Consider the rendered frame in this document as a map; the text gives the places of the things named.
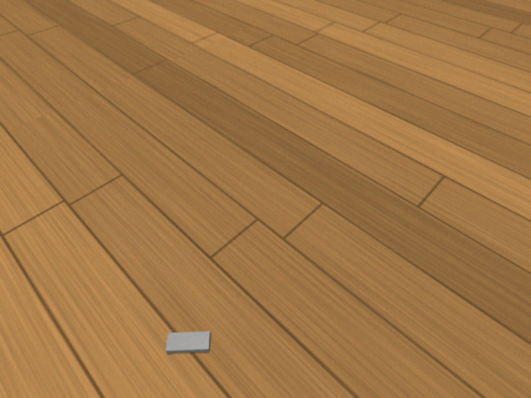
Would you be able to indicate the small box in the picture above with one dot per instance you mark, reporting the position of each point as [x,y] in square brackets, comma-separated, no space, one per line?
[181,342]

